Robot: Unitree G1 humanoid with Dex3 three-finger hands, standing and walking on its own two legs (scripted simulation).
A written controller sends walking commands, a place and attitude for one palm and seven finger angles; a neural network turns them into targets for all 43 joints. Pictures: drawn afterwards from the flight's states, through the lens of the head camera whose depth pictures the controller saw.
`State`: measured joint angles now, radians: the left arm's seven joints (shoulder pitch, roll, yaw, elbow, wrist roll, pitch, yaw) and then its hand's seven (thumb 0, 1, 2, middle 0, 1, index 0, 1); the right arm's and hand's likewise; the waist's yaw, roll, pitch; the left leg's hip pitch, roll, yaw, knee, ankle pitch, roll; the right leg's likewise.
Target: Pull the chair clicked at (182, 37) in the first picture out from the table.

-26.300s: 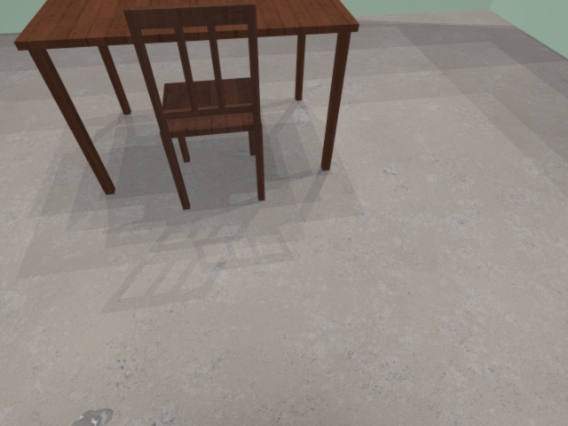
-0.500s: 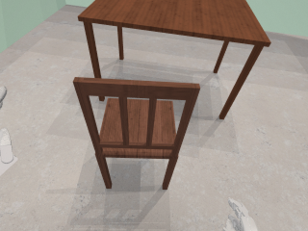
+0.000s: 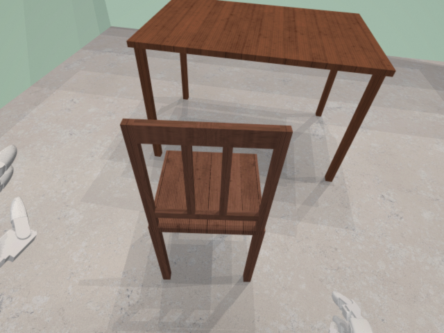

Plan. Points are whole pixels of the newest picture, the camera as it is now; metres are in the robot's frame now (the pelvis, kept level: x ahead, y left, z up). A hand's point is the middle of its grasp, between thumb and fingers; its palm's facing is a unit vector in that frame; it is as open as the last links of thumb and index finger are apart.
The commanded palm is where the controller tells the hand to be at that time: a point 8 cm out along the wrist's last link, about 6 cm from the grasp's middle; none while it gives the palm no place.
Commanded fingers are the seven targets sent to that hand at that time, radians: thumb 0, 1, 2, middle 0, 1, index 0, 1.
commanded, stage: let the arm hang, fingers relaxed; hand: left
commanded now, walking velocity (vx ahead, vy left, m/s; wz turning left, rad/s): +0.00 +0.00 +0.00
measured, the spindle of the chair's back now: (189, 181) +0.52 +0.12 -0.09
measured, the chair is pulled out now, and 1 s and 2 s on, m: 0.58 0.58 0.58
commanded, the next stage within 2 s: look to check the result in 1.08 s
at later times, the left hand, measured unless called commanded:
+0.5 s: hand out of the picture -0.05 +0.17 -0.16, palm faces +0.03 -0.98 -0.20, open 7.2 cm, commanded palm none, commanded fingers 0.00 0.90 0.90 -0.20 -0.30 -0.20 -0.30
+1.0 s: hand out of the picture +0.07 +0.15 -0.16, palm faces +0.02 -0.98 -0.22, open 7.3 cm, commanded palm none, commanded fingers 0.00 0.90 0.90 -0.20 -0.30 -0.20 -0.30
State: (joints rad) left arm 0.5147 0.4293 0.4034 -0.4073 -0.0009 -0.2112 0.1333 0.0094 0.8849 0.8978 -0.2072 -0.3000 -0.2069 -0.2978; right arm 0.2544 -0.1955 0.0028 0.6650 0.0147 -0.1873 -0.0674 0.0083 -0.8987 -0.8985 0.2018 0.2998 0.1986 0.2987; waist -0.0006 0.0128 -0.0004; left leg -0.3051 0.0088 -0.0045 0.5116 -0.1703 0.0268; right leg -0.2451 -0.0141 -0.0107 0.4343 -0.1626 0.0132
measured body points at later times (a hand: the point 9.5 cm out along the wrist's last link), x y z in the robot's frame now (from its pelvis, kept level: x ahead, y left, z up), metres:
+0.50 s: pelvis +0.04 -0.01 +0.00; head +0.08 +0.00 +0.45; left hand -0.05 +0.22 -0.15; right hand +0.01 -0.23 -0.15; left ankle +0.07 +0.10 -0.74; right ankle +0.05 -0.15 -0.74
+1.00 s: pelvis +0.05 -0.03 +0.00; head +0.06 -0.04 +0.45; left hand +0.07 +0.20 -0.15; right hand +0.04 -0.24 -0.16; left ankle +0.07 +0.10 -0.74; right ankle +0.05 -0.15 -0.74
